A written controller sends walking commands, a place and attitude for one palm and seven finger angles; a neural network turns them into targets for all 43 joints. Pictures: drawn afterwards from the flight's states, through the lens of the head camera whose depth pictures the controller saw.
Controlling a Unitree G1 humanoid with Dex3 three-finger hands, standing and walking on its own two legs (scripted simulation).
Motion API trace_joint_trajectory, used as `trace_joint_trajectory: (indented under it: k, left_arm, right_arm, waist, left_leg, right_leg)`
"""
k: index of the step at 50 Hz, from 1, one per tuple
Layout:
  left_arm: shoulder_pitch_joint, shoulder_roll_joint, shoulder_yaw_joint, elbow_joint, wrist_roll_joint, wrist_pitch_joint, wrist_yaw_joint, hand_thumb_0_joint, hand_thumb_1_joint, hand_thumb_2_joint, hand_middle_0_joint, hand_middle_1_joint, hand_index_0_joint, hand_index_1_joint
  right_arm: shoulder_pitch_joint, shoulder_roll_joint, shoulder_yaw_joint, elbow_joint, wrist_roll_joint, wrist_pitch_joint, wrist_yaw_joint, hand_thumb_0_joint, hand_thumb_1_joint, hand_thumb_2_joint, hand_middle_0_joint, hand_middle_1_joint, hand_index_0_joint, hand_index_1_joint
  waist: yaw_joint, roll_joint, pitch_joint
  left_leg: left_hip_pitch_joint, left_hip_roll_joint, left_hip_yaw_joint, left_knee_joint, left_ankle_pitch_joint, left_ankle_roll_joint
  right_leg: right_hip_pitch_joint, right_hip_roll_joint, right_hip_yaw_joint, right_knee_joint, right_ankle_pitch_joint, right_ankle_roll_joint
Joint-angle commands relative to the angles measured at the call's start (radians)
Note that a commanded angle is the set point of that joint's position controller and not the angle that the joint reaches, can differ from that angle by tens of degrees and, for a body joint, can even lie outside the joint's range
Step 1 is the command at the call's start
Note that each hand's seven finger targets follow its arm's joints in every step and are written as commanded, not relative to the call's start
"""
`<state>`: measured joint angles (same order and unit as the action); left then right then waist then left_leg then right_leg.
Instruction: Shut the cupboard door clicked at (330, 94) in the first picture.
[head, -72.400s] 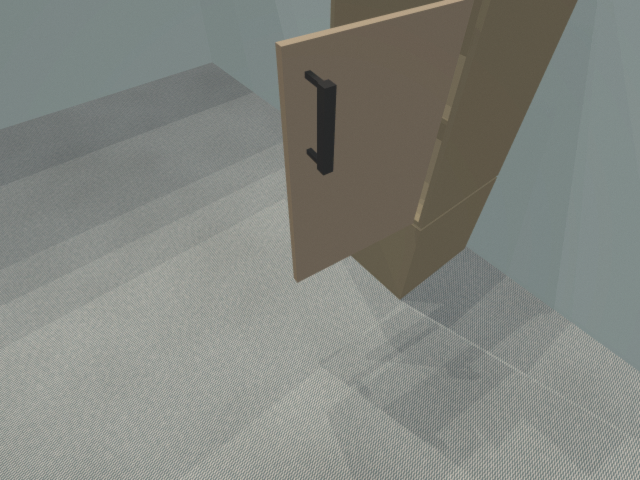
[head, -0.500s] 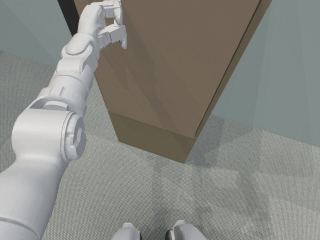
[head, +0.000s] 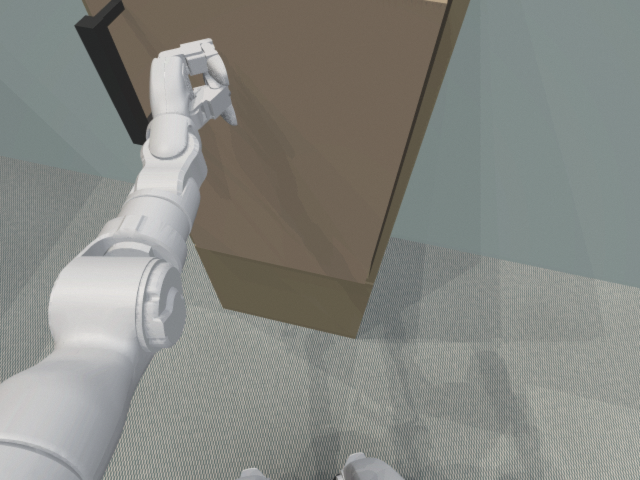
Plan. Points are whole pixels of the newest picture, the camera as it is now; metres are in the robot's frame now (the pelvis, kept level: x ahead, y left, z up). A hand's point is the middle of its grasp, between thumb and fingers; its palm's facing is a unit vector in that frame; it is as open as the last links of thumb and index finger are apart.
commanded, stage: pull the fist back off the door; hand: left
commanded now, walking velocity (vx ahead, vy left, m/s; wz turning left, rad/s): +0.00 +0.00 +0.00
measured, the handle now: (129, 78) +0.60 +0.16 +0.16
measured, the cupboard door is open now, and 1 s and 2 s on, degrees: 0 0 0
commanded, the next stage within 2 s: draw the hand back to the body in 0.28 s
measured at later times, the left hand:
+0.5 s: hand (215, 125) +0.49 +0.05 +0.17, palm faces +0.00 -1.00 +0.04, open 3.1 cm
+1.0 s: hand (102, 234) +0.34 +0.15 +0.18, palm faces +0.05 -0.99 -0.11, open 3.1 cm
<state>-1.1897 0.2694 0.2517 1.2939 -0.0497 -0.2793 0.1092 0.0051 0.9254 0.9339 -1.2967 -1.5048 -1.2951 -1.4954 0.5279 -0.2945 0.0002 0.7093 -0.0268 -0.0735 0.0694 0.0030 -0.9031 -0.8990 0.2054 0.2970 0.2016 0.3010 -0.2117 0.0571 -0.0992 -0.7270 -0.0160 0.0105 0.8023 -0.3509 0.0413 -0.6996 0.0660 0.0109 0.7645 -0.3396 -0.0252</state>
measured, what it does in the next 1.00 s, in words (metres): stands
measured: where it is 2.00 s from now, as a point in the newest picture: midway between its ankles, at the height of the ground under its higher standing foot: outside the picture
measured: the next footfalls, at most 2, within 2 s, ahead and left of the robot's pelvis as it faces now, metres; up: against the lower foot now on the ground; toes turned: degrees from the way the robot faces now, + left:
none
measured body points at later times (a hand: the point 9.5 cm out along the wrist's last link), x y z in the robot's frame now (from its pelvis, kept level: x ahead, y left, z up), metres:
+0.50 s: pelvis +0.03 -0.02 +0.02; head +0.06 -0.03 +0.47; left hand +0.48 +0.11 +0.17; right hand +0.14 -0.26 -0.09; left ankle +0.02 +0.09 -0.70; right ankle +0.01 -0.11 -0.70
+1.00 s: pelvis +0.02 -0.01 +0.03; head +0.00 -0.03 +0.48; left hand +0.33 +0.20 +0.19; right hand +0.20 -0.24 -0.05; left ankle +0.02 +0.09 -0.70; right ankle +0.01 -0.11 -0.70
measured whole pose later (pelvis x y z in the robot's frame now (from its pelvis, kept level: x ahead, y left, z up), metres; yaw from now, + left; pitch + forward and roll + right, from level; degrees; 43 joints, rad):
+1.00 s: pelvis +0.02 -0.01 +0.03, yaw +2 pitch -1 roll +0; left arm -0.17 0.24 0.09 0.11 -0.16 0.01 -0.04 0.02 0.90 0.90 -1.21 -1.41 -1.21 -1.40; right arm 0.19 -0.25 0.04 0.57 0.07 -0.01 -0.05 0.01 -0.90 -0.90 0.20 0.30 0.20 0.30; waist -0.01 0.05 -0.05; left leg -0.25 -0.03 -0.01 0.56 -0.30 0.03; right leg -0.23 0.05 0.00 0.54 -0.30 -0.04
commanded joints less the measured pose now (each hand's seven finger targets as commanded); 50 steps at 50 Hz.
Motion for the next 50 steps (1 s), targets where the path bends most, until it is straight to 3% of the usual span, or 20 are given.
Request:
trace_joint_trajectory:
  k: [1,4,8,11,14,18,20,23,25,28,30,33,35,38,43,45,46,47,48,50]
  left_arm:
    - [-0.390,0.122,-0.016,-0.289,0.017,-0.077,0.005,0.000,0.900,0.900,-1.300,-1.500,-1.300,-1.500]
    - [-0.355,0.126,-0.006,-0.402,-0.006,-0.062,0.004,0.000,0.900,0.900,-1.300,-1.500,-1.300,-1.500]
    - [-0.303,0.061,-0.061,-0.649,-0.033,-0.070,0.001,0.000,0.900,0.900,-1.300,-1.500,-1.300,-1.500]
    - [-0.219,0.047,-0.076,-0.711,-0.036,-0.047,-0.001,0.000,0.900,0.900,-1.300,-1.500,-1.300,-1.500]
    - [-0.123,-0.029,-0.144,-0.622,-0.033,0.029,-0.017,0.000,0.900,0.900,-1.300,-1.500,-1.300,-1.500]
    - [-0.128,-0.077,-0.166,-0.582,-0.058,0.108,-0.027,0.000,0.900,0.900,-1.300,-1.500,-1.300,-1.500]
    - [-0.145,-0.047,-0.140,-0.564,-0.074,0.122,-0.028,0.000,0.900,0.900,-1.300,-1.500,-1.300,-1.500]
    - [-0.041,0.040,-0.046,-0.679,-0.089,0.085,-0.038,0.000,0.900,0.900,-1.300,-1.500,-1.300,-1.500]
    - [0.063,0.091,-0.014,-0.735,-0.079,0.054,-0.048,0.000,0.900,0.900,-1.300,-1.500,-1.300,-1.500]
    - [0.152,0.093,-0.046,-0.867,-0.053,0.033,-0.078,0.000,0.900,0.900,-1.300,-1.500,-1.300,-1.500]
    - [0.223,0.075,-0.076,-0.907,-0.062,0.062,-0.110,0.000,0.900,0.900,-1.300,-1.500,-1.300,-1.500]
    - [0.290,0.066,-0.084,-1.025,-0.126,0.131,-0.171,0.000,0.900,0.900,-1.300,-1.500,-1.300,-1.500]
    - [0.296,0.022,-0.142,-1.108,-0.158,0.174,-0.207,0.000,0.900,0.900,-1.300,-1.500,-1.300,-1.500]
    - [0.332,0.030,-0.153,-1.187,-0.179,0.215,-0.227,0.000,0.900,0.900,-1.300,-1.500,-1.300,-1.500]
    - [0.535,0.116,-0.062,-1.277,-0.193,0.260,-0.227,0.000,0.900,0.900,-1.217,-1.410,-1.217,-1.410]
    - [0.626,0.156,-0.027,-1.320,-0.192,0.279,-0.230,0.000,0.900,0.900,-1.163,-1.350,-1.163,-1.350]
    - [0.654,0.134,-0.121,-1.426,-0.107,0.226,-0.167,0.000,0.900,0.900,-1.135,-1.320,-1.135,-1.320]
    - [0.744,0.131,-0.100,-1.400,-0.095,0.218,-0.132,0.000,0.900,0.900,-1.107,-1.290,-1.107,-1.290]
    - [0.793,0.106,-0.118,-1.426,-0.094,0.217,-0.121,0.000,0.900,0.900,-1.080,-1.260,-1.080,-1.260]
    - [0.857,0.140,-0.096,-1.486,-0.076,0.210,-0.099,0.000,0.900,0.900,-1.025,-1.200,-1.025,-1.200]
  right_arm:
    - [0.077,-0.146,-0.062,-0.099,0.008,-0.017,-0.008,0.000,-0.900,-0.900,0.200,0.300,0.200,0.300]
    - [0.050,-0.137,-0.068,-0.117,0.015,-0.004,-0.016,0.000,-0.900,-0.900,0.200,0.300,0.200,0.300]
    - [-0.005,-0.117,-0.070,-0.141,0.030,-0.013,-0.024,0.000,-0.900,-0.900,0.200,0.300,0.200,0.300]
    - [-0.030,-0.108,-0.070,-0.137,0.040,-0.018,-0.031,0.000,-0.900,-0.900,0.200,0.300,0.200,0.300]
    - [-0.052,-0.097,-0.068,-0.129,0.049,-0.004,-0.037,0.000,-0.900,-0.900,0.200,0.300,0.200,0.300]
    - [-0.093,-0.090,-0.058,-0.140,0.064,0.011,-0.046,0.000,-0.900,-0.900,0.200,0.300,0.200,0.300]
    - [-0.104,-0.091,-0.052,-0.139,0.064,0.019,-0.057,0.000,-0.900,-0.900,0.200,0.300,0.200,0.300]
    - [-0.149,-0.085,-0.041,-0.183,0.061,0.017,-0.058,0.000,-0.900,-0.900,0.200,0.300,0.200,0.300]
    - [-0.168,-0.080,-0.035,-0.202,0.059,0.020,-0.059,0.000,-0.900,-0.900,0.200,0.300,0.200,0.300]
    - [-0.212,-0.072,-0.034,-0.234,0.068,0.020,-0.054,0.000,-0.900,-0.900,0.200,0.300,0.200,0.300]
    - [-0.235,-0.076,-0.037,-0.253,0.077,0.027,-0.057,0.000,-0.900,-0.900,0.200,0.300,0.200,0.300]
    - [-0.292,-0.079,-0.031,-0.278,0.098,0.033,-0.075,0.000,-0.900,-0.900,0.200,0.300,0.200,0.300]
    - [-0.327,-0.075,-0.028,-0.290,0.109,0.031,-0.092,0.000,-0.900,-0.900,0.200,0.300,0.200,0.300]
    - [-0.362,-0.071,-0.014,-0.290,0.114,0.018,-0.112,0.000,-0.900,-0.900,0.200,0.300,0.200,0.300]
    - [-0.406,-0.069,0.002,-0.300,0.109,0.004,-0.126,0.000,-0.900,-0.900,0.200,0.300,0.200,0.300]
    - [-0.425,-0.071,0.003,-0.308,0.110,0.009,-0.127,0.000,-0.900,-0.900,0.200,0.300,0.200,0.300]
    - [-0.458,-0.027,0.013,-0.305,0.095,0.011,-0.131,0.000,-0.900,-0.900,0.200,0.300,0.200,0.300]
    - [-0.452,-0.034,0.009,-0.290,0.090,0.017,-0.130,0.000,-0.900,-0.900,0.200,0.300,0.200,0.300]
    - [-0.458,-0.033,0.013,-0.299,0.089,0.019,-0.128,0.000,-0.900,-0.900,0.200,0.300,0.200,0.300]
    - [-0.460,-0.037,0.010,-0.295,0.083,0.031,-0.130,0.000,-0.900,-0.900,0.200,0.300,0.200,0.300]
  waist:
    - [0.032,-0.048,-0.388]
    - [0.064,-0.033,-0.426]
    - [0.090,0.003,-0.496]
    - [0.095,-0.026,-0.456]
    - [0.078,-0.111,-0.307]
    - [0.078,-0.115,-0.254]
    - [0.081,-0.118,-0.247]
    - [0.149,-0.115,-0.378]
    - [0.182,-0.106,-0.394]
    - [0.189,-0.088,-0.386]
    - [0.184,-0.119,-0.343]
    - [0.188,-0.143,-0.310]
    - [0.176,-0.104,-0.256]
    - [0.177,-0.076,-0.203]
    - [0.224,-0.086,-0.198]
    - [0.238,-0.073,-0.192]
    - [0.223,-0.078,-0.078]
    - [0.222,-0.082,-0.054]
    - [0.224,-0.096,-0.044]
    - [0.230,-0.087,-0.052]
  left_leg:
    - [0.350,0.011,-0.049,-0.095,0.182,-0.010]
    - [0.390,0.008,-0.029,-0.104,0.239,-0.010]
    - [0.511,0.014,-0.027,-0.097,0.395,-0.013]
    - [0.526,0.016,-0.019,-0.103,0.449,-0.010]
    - [0.460,0.014,-0.009,-0.122,0.406,-0.004]
    - [0.456,0.002,-0.007,-0.138,0.360,-0.003]
    - [0.446,-0.005,-0.003,-0.142,0.337,-0.001]
    - [0.457,-0.018,0.005,-0.147,0.378,0.000]
    - [0.444,-0.020,0.014,-0.153,0.396,0.001]
    - [0.452,-0.019,0.024,-0.154,0.399,0.006]
    - [0.460,-0.016,0.025,-0.165,0.381,0.010]
    - [0.477,-0.016,0.027,-0.190,0.328,0.013]
    - [0.508,-0.013,0.023,-0.204,0.296,0.016]
    - [0.535,-0.011,0.004,-0.226,0.237,0.017]
    - [0.536,-0.013,-0.011,-0.254,0.223,0.011]
    - [0.538,-0.009,-0.011,-0.267,0.239,0.008]
    - [0.516,-0.005,-0.027,-0.313,0.220,0.001]
    - [0.519,0.001,-0.032,-0.325,0.196,-0.004]
    - [0.522,0.003,-0.035,-0.333,0.190,-0.002]
    - [0.556,0.011,-0.035,-0.351,0.211,0.000]
  right_leg:
    - [0.125,-0.007,-0.029,-0.114,0.186,0.004]
    - [0.208,-0.005,-0.022,-0.119,0.267,0.002]
    - [0.265,0.001,-0.026,-0.109,0.404,0.001]
    - [0.292,-0.001,-0.026,-0.116,0.465,0.006]
    - [0.292,-0.005,-0.026,-0.145,0.480,0.015]
    - [0.289,-0.017,-0.022,-0.171,0.465,0.015]
    - [0.317,-0.024,-0.013,-0.180,0.463,0.015]
    - [0.436,-0.036,0.001,-0.154,0.549,0.010]
    - [0.495,-0.043,0.006,-0.143,0.593,0.010]
    - [0.510,-0.050,0.015,-0.143,0.638,0.017]
    - [0.514,-0.051,0.013,-0.162,0.632,0.025]
    - [0.535,-0.058,0.020,-0.207,0.617,0.041]
    - [0.506,-0.054,0.014,-0.235,0.523,0.036]
    - [0.456,-0.049,0.007,-0.269,0.384,0.025]
    - [0.496,-0.056,0.003,-0.279,0.324,0.015]
    - [0.522,-0.059,0.000,-0.277,0.333,0.012]
    - [0.482,-0.087,0.038,-0.332,0.312,0.028]
    - [0.484,-0.083,0.032,-0.341,0.270,0.028]
    - [0.486,-0.081,0.027,-0.345,0.251,0.026]
    - [0.510,-0.072,0.015,-0.360,0.247,0.016]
